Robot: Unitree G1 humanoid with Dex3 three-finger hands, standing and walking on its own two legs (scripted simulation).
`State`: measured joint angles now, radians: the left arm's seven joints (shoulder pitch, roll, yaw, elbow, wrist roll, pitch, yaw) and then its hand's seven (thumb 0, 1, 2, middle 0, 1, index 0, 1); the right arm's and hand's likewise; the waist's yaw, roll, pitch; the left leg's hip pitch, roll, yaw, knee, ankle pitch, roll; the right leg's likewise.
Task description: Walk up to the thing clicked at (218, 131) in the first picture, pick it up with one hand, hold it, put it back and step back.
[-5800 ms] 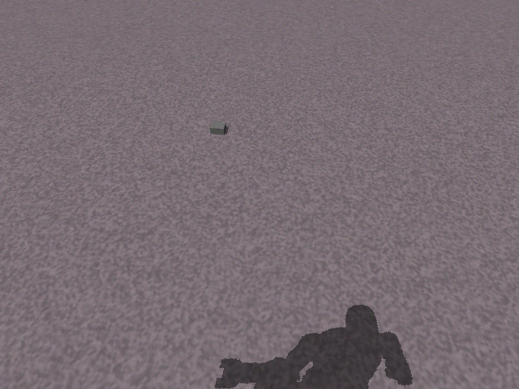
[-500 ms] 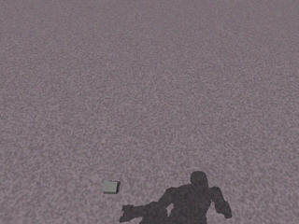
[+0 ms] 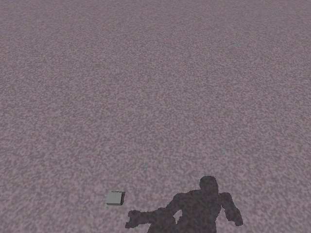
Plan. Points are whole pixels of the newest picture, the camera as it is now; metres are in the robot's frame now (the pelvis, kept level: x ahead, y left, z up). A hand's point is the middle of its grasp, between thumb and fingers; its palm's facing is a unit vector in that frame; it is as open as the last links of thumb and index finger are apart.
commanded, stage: stand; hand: left
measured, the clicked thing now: (114, 198) +0.44 +0.25 -0.76
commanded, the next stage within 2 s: none
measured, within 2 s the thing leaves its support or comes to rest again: neither
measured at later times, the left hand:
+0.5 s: hand out of the picture +0.09 +0.25 -0.16, palm faces -0.02 -0.94 -0.34, open 7.4 cm
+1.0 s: hand out of the picture +0.08 +0.25 -0.16, palm faces -0.03 -0.94 -0.35, open 7.4 cm
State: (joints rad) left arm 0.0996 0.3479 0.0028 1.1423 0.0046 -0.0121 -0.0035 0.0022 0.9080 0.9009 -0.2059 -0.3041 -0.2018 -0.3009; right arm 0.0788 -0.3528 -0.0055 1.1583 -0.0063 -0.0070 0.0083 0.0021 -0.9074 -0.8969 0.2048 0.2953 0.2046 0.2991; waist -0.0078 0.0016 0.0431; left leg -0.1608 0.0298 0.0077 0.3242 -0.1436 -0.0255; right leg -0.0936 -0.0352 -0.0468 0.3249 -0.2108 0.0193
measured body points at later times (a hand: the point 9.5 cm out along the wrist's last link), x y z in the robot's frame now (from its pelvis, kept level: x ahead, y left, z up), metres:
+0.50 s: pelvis +0.01 +0.00 +0.00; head +0.02 -0.01 +0.45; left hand +0.09 +0.30 -0.13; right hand +0.09 -0.31 -0.13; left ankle +0.02 +0.13 -0.75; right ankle -0.02 -0.13 -0.75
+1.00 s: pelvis +0.01 +0.00 +0.00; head +0.01 +0.00 +0.45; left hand +0.08 +0.30 -0.13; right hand +0.08 -0.31 -0.13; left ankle +0.02 +0.13 -0.75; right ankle -0.02 -0.13 -0.75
